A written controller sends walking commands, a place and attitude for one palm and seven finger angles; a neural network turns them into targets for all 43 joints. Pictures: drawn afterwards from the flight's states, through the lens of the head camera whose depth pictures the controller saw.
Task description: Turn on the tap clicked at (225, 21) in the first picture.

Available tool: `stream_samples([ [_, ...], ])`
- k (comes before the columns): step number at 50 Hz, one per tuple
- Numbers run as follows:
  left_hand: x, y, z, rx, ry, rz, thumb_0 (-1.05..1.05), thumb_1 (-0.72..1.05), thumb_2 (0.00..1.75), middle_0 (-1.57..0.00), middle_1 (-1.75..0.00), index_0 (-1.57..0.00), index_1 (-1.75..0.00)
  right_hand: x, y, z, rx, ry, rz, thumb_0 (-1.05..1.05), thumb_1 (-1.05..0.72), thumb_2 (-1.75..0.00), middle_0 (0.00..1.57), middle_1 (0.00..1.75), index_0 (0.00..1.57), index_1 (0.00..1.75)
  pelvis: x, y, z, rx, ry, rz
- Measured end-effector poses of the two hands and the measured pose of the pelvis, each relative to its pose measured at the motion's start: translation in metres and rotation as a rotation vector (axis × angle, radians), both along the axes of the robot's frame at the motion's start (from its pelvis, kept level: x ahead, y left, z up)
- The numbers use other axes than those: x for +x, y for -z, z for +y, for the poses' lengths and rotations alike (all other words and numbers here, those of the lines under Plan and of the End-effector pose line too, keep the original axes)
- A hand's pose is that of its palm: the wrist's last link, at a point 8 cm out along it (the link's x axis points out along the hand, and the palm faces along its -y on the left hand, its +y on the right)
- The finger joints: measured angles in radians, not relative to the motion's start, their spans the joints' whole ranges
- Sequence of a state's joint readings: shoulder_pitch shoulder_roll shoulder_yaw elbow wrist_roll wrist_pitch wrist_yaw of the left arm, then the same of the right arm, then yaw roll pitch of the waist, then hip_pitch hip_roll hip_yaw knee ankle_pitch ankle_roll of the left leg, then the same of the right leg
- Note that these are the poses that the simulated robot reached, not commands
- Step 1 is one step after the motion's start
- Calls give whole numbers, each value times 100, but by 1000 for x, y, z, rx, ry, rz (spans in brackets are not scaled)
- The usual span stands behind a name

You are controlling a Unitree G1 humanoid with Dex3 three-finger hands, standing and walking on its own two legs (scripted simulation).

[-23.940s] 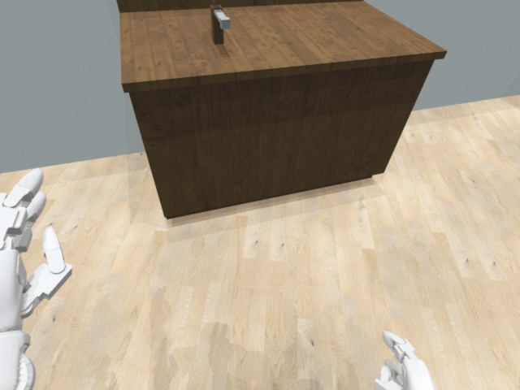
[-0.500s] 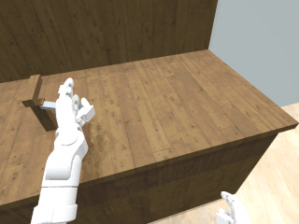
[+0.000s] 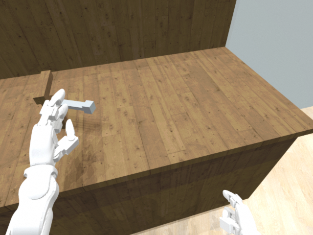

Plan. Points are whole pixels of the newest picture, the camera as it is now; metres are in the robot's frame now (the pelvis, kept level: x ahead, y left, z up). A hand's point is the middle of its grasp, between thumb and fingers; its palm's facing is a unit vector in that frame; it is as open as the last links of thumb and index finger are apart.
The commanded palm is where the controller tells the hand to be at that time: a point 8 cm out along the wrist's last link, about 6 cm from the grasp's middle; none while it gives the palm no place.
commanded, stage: draw the hand back beside the body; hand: left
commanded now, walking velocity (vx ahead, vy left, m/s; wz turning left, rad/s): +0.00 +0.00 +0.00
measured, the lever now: (89, 107) +0.43 +0.25 +0.10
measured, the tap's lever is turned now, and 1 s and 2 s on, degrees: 63 63 63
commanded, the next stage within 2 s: step back with the hand held close in 0.76 s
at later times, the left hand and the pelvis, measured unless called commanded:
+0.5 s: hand (41, 164) +0.20 +0.26 +0.15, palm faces +0.42 -0.85 -0.31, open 7.5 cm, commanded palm +0.16 +0.29 +0.16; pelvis +0.00 +0.01 +0.00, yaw +1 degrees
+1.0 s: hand (38, 163) +0.20 +0.25 +0.16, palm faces +0.43 -0.83 -0.35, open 7.5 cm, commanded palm +0.15 +0.29 +0.17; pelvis -0.01 +0.00 +0.00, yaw +1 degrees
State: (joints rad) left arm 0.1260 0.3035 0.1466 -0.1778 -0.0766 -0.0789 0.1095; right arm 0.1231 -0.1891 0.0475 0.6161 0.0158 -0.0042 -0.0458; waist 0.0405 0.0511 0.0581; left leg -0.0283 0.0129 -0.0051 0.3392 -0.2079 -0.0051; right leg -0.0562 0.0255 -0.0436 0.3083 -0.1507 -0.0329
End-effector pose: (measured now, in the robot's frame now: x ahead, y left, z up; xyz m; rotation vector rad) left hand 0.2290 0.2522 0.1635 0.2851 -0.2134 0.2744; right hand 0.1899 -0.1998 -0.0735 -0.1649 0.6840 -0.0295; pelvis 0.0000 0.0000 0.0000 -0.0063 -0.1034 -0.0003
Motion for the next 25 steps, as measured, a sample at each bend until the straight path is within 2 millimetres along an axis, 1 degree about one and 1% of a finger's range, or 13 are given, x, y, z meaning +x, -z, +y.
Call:
stream_samples([
  [9,-31,1,26,15,-82,1,2,89,90,-20,-26,-19,-26,-1,2,0,-40,-21,22,2,-91,-90,20,30,20,30,2,0,8,-5,-9,-6],
  [16,-47,2,32,27,-106,3,2,89,90,-20,-28,-20,-28,4,-2,1,-54,-28,0,2,-91,-90,20,30,20,30,3,1,11,-5,-14,-8],
  [25,-69,2,42,65,-145,26,2,89,90,-21,-29,-21,-29,9,-5,6,-41,-37,-31,2,-91,-90,20,30,20,30,4,2,11,-7,-15,-7],
])
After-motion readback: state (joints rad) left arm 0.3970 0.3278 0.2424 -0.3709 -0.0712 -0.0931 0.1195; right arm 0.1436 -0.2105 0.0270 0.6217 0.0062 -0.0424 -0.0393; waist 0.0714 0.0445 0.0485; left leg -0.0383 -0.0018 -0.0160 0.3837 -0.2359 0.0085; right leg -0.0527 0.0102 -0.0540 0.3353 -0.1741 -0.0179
